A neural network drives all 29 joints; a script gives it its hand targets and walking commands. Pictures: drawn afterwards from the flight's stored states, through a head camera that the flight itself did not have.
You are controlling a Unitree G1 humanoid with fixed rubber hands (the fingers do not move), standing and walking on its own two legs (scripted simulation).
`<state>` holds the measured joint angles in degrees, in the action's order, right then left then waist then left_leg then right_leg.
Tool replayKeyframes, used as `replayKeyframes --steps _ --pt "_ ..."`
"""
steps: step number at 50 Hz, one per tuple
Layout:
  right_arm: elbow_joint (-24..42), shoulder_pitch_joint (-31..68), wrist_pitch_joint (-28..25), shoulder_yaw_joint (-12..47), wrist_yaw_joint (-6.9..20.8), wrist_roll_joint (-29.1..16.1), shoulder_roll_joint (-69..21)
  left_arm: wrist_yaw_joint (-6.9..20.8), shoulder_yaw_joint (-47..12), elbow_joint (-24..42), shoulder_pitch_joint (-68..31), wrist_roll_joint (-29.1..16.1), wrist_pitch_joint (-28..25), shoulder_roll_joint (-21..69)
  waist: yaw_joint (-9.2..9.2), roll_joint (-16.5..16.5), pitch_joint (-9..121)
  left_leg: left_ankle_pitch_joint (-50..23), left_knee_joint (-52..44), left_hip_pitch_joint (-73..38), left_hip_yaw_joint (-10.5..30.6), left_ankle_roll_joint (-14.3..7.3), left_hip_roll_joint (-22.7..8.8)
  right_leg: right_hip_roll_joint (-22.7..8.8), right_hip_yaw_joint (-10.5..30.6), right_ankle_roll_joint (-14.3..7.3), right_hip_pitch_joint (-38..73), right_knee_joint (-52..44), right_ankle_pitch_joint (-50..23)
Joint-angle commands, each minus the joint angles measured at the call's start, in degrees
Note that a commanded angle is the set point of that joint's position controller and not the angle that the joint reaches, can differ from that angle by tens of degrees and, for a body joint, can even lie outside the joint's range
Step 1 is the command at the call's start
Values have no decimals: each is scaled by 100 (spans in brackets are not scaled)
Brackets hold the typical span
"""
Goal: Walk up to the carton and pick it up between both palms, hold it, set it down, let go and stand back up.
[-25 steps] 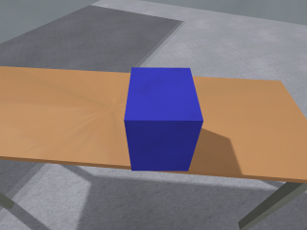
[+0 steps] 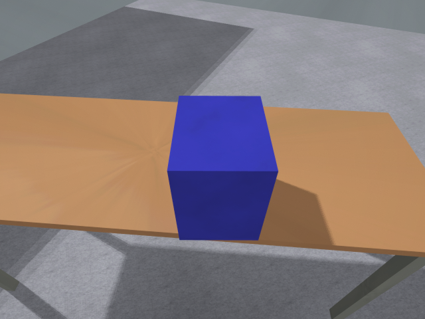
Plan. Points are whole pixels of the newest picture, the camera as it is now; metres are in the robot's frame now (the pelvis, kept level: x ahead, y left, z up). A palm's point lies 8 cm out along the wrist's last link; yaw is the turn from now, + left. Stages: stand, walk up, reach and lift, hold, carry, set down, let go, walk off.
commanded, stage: stand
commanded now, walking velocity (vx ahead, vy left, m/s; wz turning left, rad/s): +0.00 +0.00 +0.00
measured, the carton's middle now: (219, 169) +0.42 +0.00 +0.05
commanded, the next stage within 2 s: none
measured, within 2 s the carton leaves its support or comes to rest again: neither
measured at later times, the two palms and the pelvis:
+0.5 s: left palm out of the picture +0.01 +0.24 -0.13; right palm out of the picture +0.01 -0.25 -0.13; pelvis +0.00 +0.00 +0.00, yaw +0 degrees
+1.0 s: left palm out of the picture +0.00 +0.23 -0.13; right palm out of the picture +0.00 -0.25 -0.13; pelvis +0.01 +0.00 +0.00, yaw +0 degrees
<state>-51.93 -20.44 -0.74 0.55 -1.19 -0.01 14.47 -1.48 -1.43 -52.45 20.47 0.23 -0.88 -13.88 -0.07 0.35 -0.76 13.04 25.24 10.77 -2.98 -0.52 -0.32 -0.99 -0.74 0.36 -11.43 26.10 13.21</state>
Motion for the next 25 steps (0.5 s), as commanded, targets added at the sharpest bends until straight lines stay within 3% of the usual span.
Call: replayKeyframes --steps 1,25 --pt "147 -293 -67 -157 -36 1 642 -37 158 147 308 -3 -63 -713 2 -63 -297 -145 -555 177 660 -55 -571 -472 537 -100 -172 -525 -253" --pt "-188 -373 -54 -124 -82 0 477 -67 143 -206 304 -13 -47 -581 3 -47 -344 -175 -599 144 627 -28 -589 -477 507 -90 -155 -605 -272"
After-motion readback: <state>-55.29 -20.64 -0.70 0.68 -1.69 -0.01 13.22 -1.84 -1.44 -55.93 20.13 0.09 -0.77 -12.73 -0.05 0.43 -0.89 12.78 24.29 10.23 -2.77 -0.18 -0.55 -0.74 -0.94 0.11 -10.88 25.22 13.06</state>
